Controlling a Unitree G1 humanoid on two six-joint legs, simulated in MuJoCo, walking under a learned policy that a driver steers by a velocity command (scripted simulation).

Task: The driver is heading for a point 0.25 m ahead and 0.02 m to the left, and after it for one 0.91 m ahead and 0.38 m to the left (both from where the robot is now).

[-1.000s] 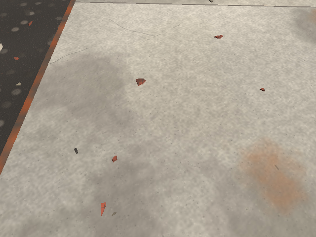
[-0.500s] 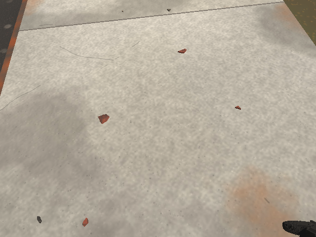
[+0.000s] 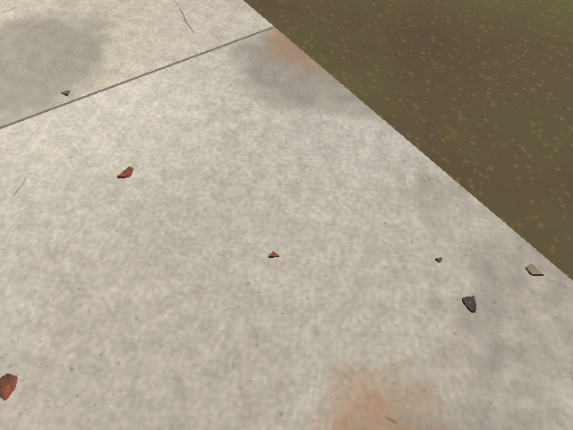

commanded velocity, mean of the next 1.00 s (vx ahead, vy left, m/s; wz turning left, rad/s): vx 0.13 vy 0.00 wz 0.29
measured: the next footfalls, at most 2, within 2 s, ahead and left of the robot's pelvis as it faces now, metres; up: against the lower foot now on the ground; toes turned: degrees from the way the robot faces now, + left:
right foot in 0.14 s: +0.26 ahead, -0.15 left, +0.00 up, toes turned -5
left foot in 0.62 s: +0.25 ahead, +0.10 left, +0.00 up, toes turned +14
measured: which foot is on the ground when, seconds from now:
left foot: down 0.00-0.14, up 0.16-0.60, down 0.62-1.00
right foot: up 0.00-0.12, down 0.14-0.64, up 0.66-1.00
